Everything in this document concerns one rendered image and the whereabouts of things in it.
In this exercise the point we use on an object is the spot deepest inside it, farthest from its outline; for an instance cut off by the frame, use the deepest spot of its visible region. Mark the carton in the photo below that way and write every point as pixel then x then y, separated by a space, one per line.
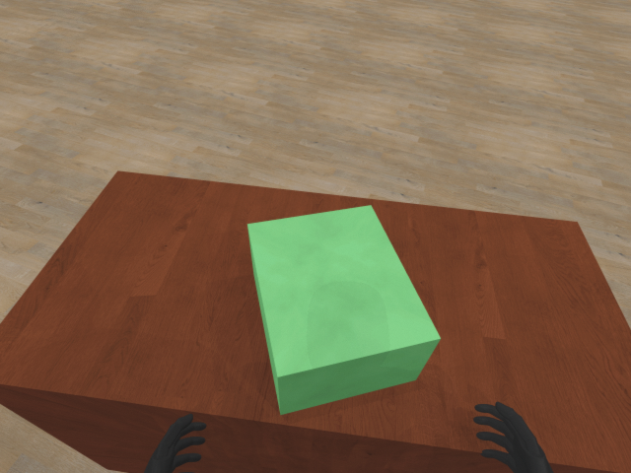
pixel 340 314

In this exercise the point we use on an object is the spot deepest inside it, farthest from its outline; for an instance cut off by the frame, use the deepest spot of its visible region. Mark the pedestal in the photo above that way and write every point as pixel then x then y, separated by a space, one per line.
pixel 148 311

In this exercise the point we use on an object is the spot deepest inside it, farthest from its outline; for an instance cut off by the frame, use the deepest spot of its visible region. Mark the right robot hand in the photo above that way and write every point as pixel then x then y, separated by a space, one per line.
pixel 525 454

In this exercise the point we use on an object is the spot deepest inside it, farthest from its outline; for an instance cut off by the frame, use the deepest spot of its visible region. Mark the left robot hand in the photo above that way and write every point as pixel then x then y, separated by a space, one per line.
pixel 164 458

